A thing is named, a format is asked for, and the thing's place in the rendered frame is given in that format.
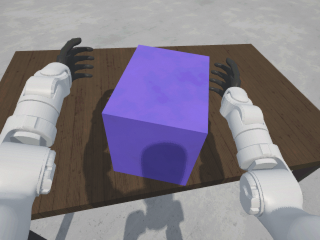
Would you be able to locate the right robot upper arm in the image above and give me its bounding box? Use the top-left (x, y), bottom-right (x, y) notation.
top-left (239, 168), bottom-right (320, 240)

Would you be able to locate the left robot upper arm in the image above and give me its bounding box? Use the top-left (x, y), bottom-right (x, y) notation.
top-left (0, 141), bottom-right (56, 240)

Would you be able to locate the robot right forearm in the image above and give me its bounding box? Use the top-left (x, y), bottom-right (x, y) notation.
top-left (219, 87), bottom-right (303, 207)

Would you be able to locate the robot right hand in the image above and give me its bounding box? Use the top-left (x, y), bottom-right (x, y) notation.
top-left (209, 58), bottom-right (241, 98)

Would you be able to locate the table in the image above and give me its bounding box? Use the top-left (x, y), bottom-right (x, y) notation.
top-left (0, 44), bottom-right (320, 240)

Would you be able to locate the carton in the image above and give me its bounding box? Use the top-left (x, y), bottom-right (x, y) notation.
top-left (101, 44), bottom-right (210, 186)

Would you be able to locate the robot left forearm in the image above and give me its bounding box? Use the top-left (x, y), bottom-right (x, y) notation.
top-left (0, 62), bottom-right (72, 148)

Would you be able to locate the robot left hand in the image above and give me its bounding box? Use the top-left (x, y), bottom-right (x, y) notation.
top-left (56, 37), bottom-right (95, 82)

